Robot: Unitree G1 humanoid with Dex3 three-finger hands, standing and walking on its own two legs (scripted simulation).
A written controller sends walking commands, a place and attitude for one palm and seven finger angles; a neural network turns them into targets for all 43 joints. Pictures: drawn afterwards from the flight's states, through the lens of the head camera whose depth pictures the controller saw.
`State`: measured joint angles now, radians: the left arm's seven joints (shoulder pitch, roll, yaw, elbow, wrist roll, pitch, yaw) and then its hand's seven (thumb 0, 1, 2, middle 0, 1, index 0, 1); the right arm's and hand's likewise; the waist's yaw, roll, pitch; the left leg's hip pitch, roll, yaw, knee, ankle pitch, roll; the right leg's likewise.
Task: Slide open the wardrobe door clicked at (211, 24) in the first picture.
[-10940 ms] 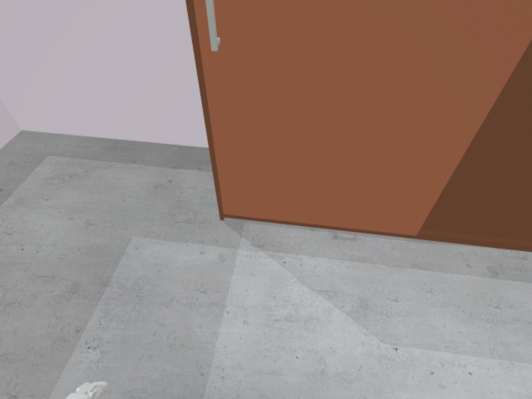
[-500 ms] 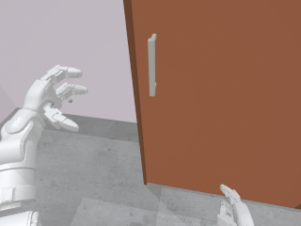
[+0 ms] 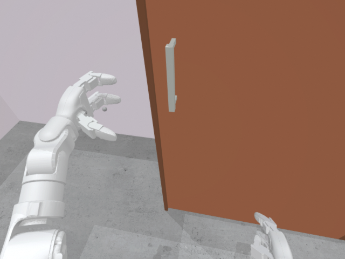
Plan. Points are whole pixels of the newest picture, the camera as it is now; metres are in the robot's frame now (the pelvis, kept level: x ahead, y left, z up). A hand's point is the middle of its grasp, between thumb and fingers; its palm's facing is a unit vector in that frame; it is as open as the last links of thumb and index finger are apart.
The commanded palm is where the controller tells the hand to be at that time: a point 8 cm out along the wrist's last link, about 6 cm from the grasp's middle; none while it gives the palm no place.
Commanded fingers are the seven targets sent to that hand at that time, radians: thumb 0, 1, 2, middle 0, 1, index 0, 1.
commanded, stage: move the hooked fingers beside the handle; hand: left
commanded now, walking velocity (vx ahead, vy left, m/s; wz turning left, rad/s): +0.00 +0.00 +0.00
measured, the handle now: (172, 77) +0.51 +0.05 +0.18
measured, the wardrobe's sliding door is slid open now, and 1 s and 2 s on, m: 0.00 0.00 0.00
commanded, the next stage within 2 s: none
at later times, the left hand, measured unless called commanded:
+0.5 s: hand (136, 88) +0.44 +0.12 +0.20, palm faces -0.11 -0.99 -0.01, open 14.0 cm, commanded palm +0.42 +0.18 +0.19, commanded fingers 0.00 -0.50 0.30 -0.30 -1.20 -0.30 -1.20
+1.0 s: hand (144, 84) +0.47 +0.11 +0.18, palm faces -0.10 -1.00 +0.00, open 14.0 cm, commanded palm +0.45 +0.16 +0.18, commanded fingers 0.00 -0.50 0.30 -0.30 -1.20 -0.30 -1.20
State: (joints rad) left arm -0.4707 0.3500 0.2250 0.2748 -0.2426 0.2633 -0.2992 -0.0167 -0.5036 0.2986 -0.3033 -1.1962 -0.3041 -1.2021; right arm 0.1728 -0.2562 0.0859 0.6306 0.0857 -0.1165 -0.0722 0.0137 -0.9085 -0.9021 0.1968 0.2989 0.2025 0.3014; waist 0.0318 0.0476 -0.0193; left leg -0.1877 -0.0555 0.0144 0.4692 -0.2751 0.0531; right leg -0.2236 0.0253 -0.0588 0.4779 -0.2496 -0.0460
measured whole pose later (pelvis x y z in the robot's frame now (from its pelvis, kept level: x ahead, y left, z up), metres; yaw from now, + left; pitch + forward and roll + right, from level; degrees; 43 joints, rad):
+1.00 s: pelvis +0.00 -0.01 +0.00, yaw -2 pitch +5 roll +0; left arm -0.91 0.35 0.25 0.96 -0.16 -0.03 -0.20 -0.02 -0.50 0.30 -0.30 -1.20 -0.30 -1.21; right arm 0.35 -0.28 0.05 0.69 0.07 -0.10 -0.05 0.01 -0.91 -0.90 0.20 0.30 0.20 0.30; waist -0.06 0.04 -0.03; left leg -0.30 -0.03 0.05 0.48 -0.27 0.04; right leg -0.35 0.05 -0.03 0.49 -0.23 -0.06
